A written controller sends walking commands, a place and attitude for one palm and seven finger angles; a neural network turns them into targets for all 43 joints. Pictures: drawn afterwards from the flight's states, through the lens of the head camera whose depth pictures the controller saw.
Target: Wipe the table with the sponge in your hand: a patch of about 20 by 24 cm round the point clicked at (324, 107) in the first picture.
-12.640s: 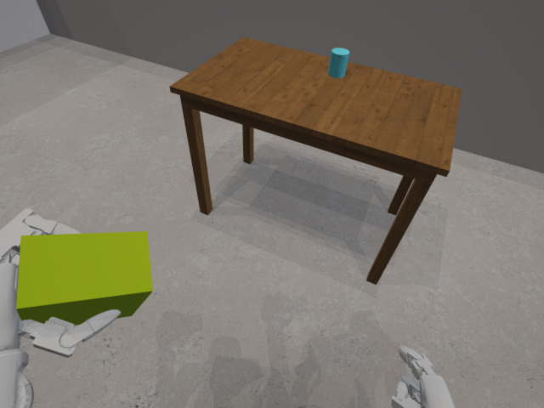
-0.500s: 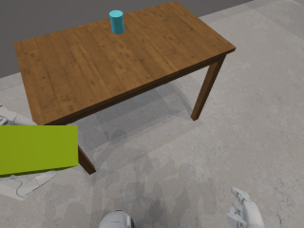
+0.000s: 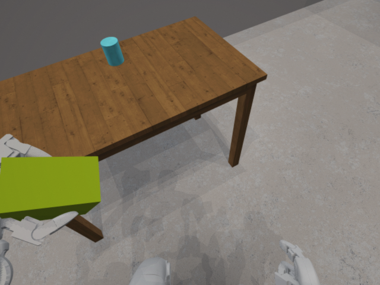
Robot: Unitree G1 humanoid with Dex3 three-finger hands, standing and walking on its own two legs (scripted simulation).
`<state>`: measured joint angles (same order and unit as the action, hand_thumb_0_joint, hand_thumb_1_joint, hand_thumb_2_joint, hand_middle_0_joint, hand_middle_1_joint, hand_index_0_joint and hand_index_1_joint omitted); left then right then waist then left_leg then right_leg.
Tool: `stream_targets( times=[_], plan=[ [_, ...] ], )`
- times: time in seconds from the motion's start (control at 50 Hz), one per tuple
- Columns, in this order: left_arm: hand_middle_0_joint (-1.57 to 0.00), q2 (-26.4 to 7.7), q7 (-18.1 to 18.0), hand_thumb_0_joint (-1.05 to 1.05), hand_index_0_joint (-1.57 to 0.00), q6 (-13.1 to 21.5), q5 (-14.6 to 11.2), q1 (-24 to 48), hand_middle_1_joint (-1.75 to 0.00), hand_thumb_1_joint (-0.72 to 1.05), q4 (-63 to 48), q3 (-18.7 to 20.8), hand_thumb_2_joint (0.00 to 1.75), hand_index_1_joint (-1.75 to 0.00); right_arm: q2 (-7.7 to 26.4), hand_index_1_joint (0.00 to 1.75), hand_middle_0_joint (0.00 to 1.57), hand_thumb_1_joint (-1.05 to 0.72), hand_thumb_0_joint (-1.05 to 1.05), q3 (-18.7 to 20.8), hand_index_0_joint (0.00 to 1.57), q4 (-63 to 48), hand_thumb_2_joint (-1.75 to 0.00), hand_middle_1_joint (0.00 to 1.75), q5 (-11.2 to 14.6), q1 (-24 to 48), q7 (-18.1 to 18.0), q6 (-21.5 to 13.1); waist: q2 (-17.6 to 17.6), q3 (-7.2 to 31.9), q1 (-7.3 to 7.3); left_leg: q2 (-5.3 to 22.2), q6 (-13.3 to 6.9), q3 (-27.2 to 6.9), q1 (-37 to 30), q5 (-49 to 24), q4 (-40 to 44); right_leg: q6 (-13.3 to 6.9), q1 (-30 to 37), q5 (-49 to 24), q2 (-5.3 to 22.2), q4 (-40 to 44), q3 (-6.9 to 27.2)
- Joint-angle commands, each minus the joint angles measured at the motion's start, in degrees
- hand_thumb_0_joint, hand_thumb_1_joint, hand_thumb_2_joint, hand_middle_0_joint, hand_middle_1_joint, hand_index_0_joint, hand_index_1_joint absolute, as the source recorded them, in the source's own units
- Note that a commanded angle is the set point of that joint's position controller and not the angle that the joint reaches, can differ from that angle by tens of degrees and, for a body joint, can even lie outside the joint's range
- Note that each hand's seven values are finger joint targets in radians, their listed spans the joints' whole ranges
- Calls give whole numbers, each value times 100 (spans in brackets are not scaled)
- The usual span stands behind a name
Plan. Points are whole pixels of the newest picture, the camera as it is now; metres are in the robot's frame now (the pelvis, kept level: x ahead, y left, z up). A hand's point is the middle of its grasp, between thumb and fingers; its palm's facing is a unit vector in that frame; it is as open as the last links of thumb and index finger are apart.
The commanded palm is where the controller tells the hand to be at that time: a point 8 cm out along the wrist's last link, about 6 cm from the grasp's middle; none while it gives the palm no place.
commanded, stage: take the last steps up to it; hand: left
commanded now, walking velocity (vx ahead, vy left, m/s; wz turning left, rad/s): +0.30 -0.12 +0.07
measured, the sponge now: (64, 190) +0.23 +0.21 +0.15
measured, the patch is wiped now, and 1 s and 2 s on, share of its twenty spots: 0.00 0.00 0.00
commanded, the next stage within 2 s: come to a stop and stand still in 1.46 s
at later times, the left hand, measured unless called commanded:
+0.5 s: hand (104, 131) +0.31 +0.15 +0.19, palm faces +0.40 -0.78 -0.48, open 10.7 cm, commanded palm +0.26 +0.19 +0.19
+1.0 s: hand (163, 89) +0.42 +0.08 +0.18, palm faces +0.43 -0.79 -0.43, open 10.7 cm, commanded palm +0.35 +0.12 +0.19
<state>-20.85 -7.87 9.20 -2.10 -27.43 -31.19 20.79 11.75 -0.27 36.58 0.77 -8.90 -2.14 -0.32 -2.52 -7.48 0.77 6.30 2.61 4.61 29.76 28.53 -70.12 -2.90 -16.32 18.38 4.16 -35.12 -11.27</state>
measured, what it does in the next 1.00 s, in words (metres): walks ahead: left foot, then right foot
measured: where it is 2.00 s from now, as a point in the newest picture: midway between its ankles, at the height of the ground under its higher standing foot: (253, 253)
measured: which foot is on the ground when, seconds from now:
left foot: up 0.00-0.22, down 0.24-0.58, up 0.60-0.88, down 0.90-1.00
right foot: down 0.00-0.26, up 0.28-0.56, down 0.58-0.92, up 0.94-1.00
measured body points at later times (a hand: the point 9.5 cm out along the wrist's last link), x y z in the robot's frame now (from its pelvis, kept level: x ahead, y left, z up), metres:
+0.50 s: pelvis +0.10 -0.09 +0.01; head +0.14 -0.09 +0.45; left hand +0.29 +0.19 +0.22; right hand +0.28 -0.28 -0.09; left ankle +0.13 +0.06 -0.73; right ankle +0.12 -0.23 -0.70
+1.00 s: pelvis +0.21 -0.17 -0.01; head +0.24 -0.16 +0.44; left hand +0.39 +0.12 +0.21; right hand +0.40 -0.41 -0.08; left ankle +0.25 -0.06 -0.73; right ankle +0.15 -0.27 -0.68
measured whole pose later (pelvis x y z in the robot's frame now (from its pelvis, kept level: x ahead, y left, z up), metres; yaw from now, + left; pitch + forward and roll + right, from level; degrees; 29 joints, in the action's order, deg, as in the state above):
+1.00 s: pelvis +0.21 -0.17 -0.01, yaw +3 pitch -1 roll +1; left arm -24.3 -9.4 12.5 -1.9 -25.3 -32.5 22.7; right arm 11.8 2.8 31.8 0.5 -8.8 -2.9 -2.6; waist 2.9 -5.6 -0.8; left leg 2.7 -2.0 9.8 18.7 14.4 -34.6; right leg 0.1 -20.6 31.1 2.7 -60.4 -4.0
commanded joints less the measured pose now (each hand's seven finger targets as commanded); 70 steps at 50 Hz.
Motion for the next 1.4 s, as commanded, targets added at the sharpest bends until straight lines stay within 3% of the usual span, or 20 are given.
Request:
stream_targets(
  times=[0.0, 0.14, 0.2, 0.24, 0.26, 0.38, 0.52, 0.54, 0.56, 0.58, 0.66, 0.84, 0.86, 0.9, 1.04, 1.16, 1.2, 1.22, 1.3, 1.38],
  plan=[
    [-120, -1173, -219, 0, -120, 419, -41, 65, -160, 10, -1231, 965, 130, -160, 419, 30, 20, -90, 0, 209, 20, -1074, -90, 30, -44, 500, -46, -173, 887, 1291, -9, 78, 4, 111, 646, -397, 924, -740, 1672, -2698, 1388, 1520, 1340],
    [-120, -1146, -322, 0, -120, 374, -77, 42, -160, 10, -1686, 837, 130, -160, 464, 30, 20, -90, 0, 286, 20, -1321, -90, 30, -33, 303, -65, -274, 730, 1467, 78, -189, -138, 717, -287, -960, 3369, -756, 1915, -3059, 1348, 1227, 1152],
    [-120, -1211, -348, 0, -120, 421, -75, 282, -160, 10, -1923, 781, 130, -160, 564, 30, 20, -90, 0, 384, 20, -1337, -90, 30, -50, 8, -172, -301, -17, 1771, -167, -246, -339, 691, -2411, -1965, 4442, -294, 797, -2854, 887, -358, 763],
    [-120, -1221, -321, 0, -120, 565, -81, 282, -160, 10, -1943, 769, 130, -160, 670, 30, 20, -90, 0, 415, 20, -1363, -90, 30, -69, 39, -173, -337, -1847, 1811, -127, 1957, -1429, -2638, -3995, -3462, 5017, 283, -1562, 1242, -176, -2572, 554],
    [-120, -1455, -315, 0, -120, 605, -17, 402, -160, 10, -1716, 898, 130, -160, 590, 30, 20, -90, 0, 293, 20, -1412, -90, 30, -85, 123, -139, -402, -1375, 1419, -138, 2287, -1732, -3181, -3495, -3220, 5293, 248, -1881, 1598, -317, -3466, 1080],
    [-120, -1049, -140, 0, -120, 584, -30, 104, -160, 10, -1580, 873, 130, -160, 586, 30, 20, -90, 0, 346, 20, -1302, -90, 30, -27, 170, -66, -516, -1148, 1054, 29, 1362, -1084, -596, -1511, -1116, 5626, 407, -929, 232, 248, -2005, 729],
    [-120, -746, -179, 0, -120, 454, -5, 412, -160, 10, -839, 536, 130, -160, 545, 30, 20, -90, 0, 351, 20, -1240, -90, 30, 64, 30, -92, -618, -299, 1239, 12, 770, -615, 167, -1067, 166, 4063, 571, 811, 71, -210, 549, -85],
    [-120, -864, -201, 0, -120, 412, 36, 584, -160, 10, -844, 537, 130, -160, 452, 30, 20, -90, 0, 334, 20, -1204, -90, 30, 80, -42, -115, -612, 543, 1284, 2, 338, -466, 448, -881, 245, 2948, 362, 917, 230, 173, 1159, 543],
    [-120, -1184, -252, 0, -120, 347, 68, 744, -160, 10, -864, 652, 130, -160, 278, 30, 20, -90, 0, 270, 20, -1280, -90, 30, 72, 121, -148, -596, 2261, 1182, 39, -291, -226, 649, 385, 615, 1387, -200, 1346, 101, 1404, 1842, 2521],
    [-120, -1488, -295, 0, -120, 321, 2, 855, -160, 10, -952, 891, 130, -160, 392, 30, 20, -90, 0, 235, 20, -1294, -90, 30, 44, 514, -183, -677, 2533, 1024, 205, -337, -185, 38, 1096, 750, 162, -701, 1408, -521, 2104, 2171, 3430],
    [-120, -1276, -239, 0, -120, 475, 38, 860, -160, 10, -1227, 817, 130, -160, 424, 30, 20, -90, 0, 191, 20, -943, -90, 30, 3, 563, -163, -584, 952, 860, 20, 34, -51, -292, 1023, -110, 167, -785, 1478, -2407, 1802, 1725, 2221],
    [-120, -978, -372, 0, -120, 575, -36, -139, -160, 10, -1512, 848, 130, -160, 462, 30, 20, -90, 0, 395, 20, -1229, -90, 30, -32, 72, -100, -453, 429, 1781, -105, -548, -238, 771, -1894, -2095, 4575, -192, 1533, -3098, 964, 80, 634],
    [-120, -952, -362, 0, -120, 637, -42, -31, -160, 10, -1693, 777, 130, -160, 528, 30, 20, -90, 0, 438, 20, -1311, -90, 30, -18, 40, -120, -428, -110, 1931, -171, -155, -452, 217, -2810, -2499, 4693, 33, 790, -2421, 700, -828, 518],
    [-120, -1096, -378, 0, -120, 737, -18, 57, -160, 10, -1594, 850, 130, -160, 639, 30, 20, -90, 0, 465, 20, -1382, -90, 30, -1, 82, -86, -432, -1563, 1741, -105, 1884, -1679, -2849, -3570, -4133, 5006, 321, -1435, 1943, -263, -2897, 739],
    [-120, -1062, -167, 0, -120, 706, -5, 131, -160, 10, -1654, 833, 130, -160, 601, 30, 20, -90, 0, 416, 20, -1196, -90, 30, 37, 115, -49, -679, -1268, 1274, 3, 924, -1208, -607, -1715, -2341, 5256, 471, -785, 375, 121, -1799, 608],
    [-120, -820, -189, 0, -120, 557, 47, 382, -160, 10, -983, 568, 130, -160, 546, 30, 20, -90, 0, 341, 20, -1085, -90, 30, 61, 50, -133, -759, -372, 1373, 5, 560, -715, -88, -1294, -1105, 3966, 539, 781, -210, -184, 720, 146],
    [-120, -1226, -240, 0, -120, 458, 113, 644, -160, 10, -713, 733, 130, -160, 307, 30, 20, -90, 0, 262, 20, -1116, -90, 30, 30, 107, -169, -689, 2290, 1197, -21, -581, -238, 400, 287, 506, 1476, -284, 1321, -659, 1613, 1893, 3068],
    [-120, -1369, -254, 0, -120, 428, 26, 939, -160, 10, -717, 869, 130, -160, 439, 30, 20, -90, 0, 261, 20, -1067, -90, 30, -1, 350, -174, -751, 2269, 1169, 73, -505, -213, -239, 629, 464, 413, -590, 1162, -653, 2172, 2148, 3586],
    [-120, -1182, -153, 0, -120, 607, 63, 422, -160, 10, -293, 867, 130, -160, 368, 30, 20, -90, 0, 153, 20, -726, -90, 30, -73, 418, -149, -613, 861, 944, -42, -294, -52, -441, 721, -669, -57, -423, 1256, -3397, 1518, 1544, 1964],
    [-120, -1034, -173, 0, -120, 793, 71, 318, -160, 10, -472, 735, 130, -160, 405, 30, 20, -90, 0, 230, 20, -830, -90, 30, -90, 344, -85, -516, 954, 1417, -71, -391, -91, -56, 362, -1023, 1228, -305, 1958, -4581, 1360, 1372, 1187]
  ],
)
